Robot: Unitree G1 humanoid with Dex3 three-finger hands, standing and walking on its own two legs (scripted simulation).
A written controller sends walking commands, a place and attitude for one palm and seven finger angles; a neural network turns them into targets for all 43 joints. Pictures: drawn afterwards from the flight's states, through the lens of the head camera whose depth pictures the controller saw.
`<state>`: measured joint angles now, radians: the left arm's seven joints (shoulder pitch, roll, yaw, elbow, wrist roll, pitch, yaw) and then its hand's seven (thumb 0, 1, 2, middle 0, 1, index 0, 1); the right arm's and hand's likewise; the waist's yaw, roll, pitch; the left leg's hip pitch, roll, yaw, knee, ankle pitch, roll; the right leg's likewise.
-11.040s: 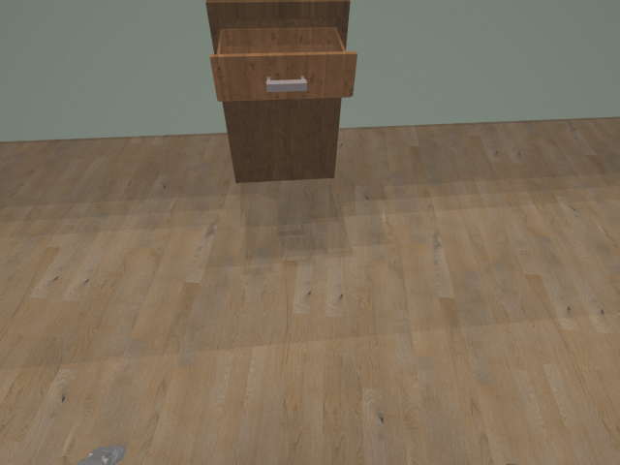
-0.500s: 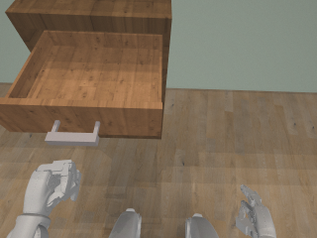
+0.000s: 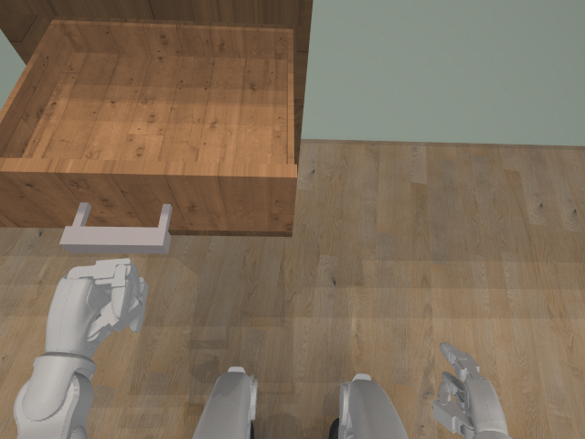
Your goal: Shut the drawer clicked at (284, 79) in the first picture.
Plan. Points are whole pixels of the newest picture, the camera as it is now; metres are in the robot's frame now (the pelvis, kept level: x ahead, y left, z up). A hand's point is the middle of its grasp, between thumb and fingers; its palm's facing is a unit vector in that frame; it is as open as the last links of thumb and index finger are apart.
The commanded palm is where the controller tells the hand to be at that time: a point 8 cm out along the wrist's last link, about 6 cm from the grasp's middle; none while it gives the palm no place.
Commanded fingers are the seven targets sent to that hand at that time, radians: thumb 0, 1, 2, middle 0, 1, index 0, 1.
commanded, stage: bring the fist close to the handle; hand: left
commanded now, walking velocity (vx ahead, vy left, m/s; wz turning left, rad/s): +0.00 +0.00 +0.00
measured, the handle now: (121, 225) +0.37 +0.25 +0.04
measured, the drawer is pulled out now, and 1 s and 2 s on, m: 0.30 0.27 0.15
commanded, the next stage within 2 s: push the drawer shut in 0.20 s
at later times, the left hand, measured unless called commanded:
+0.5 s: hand (134, 296) +0.28 +0.21 +0.03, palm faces +0.05 -1.00 -0.06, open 3.3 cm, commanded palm +0.27 +0.26 +0.04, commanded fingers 0.00 0.90 0.90 -1.40 -1.60 -1.40 -1.60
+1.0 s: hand (139, 264) +0.32 +0.22 +0.03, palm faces +0.03 -1.00 -0.06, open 2.8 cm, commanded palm +0.33 +0.26 +0.04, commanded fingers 0.00 0.90 0.90 -1.40 -1.60 -1.40 -1.60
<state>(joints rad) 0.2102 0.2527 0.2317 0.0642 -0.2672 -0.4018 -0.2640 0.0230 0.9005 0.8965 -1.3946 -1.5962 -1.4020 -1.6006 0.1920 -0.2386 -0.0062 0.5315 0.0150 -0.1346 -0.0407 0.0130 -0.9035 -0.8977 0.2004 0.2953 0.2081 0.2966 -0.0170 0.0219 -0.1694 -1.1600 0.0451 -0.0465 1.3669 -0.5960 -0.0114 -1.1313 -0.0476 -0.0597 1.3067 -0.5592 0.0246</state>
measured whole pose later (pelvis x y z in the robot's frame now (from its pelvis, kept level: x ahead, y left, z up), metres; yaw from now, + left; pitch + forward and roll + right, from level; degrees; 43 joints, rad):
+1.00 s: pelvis -0.02 +0.00 +0.00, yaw +1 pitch +23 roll -3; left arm -0.15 0.31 0.26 0.38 -0.23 -0.39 -0.28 -0.05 0.79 0.97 -1.40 -1.60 -1.40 -1.60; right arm 0.19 -0.26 0.02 0.61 0.02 -0.13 -0.09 0.01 -0.90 -0.90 0.20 0.30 0.21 0.30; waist -0.01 0.02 -0.15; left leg -1.20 0.03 -0.06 1.36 -0.56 -0.01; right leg -1.17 -0.06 -0.07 1.31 -0.53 0.02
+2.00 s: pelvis -0.01 +0.00 +0.00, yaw +0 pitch +25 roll -3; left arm -0.69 0.46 0.39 0.99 -0.15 -0.48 -0.32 0.02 0.79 0.96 -1.40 -1.60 -1.40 -1.60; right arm 0.25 -0.27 0.03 0.65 0.00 -0.03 -0.05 0.01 -0.90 -0.90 0.20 0.30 0.21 0.30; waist -0.09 0.01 -0.14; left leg -1.25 0.05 -0.06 1.36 -0.55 -0.02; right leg -1.22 -0.03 -0.07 1.29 -0.51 0.02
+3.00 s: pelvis -0.02 +0.01 -0.02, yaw -3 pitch +32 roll -7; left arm -1.16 0.76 0.46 1.27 0.01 -0.34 -0.28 0.08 0.77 0.93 -1.40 -1.60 -1.40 -1.60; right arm 0.33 -0.27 0.09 0.64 -0.05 0.03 -0.02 0.00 -0.90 -0.90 0.20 0.30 0.21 0.30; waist -0.25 0.04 -0.11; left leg -1.46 0.06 -0.09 1.44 -0.55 0.00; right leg -1.40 -0.01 -0.08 1.32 -0.48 0.03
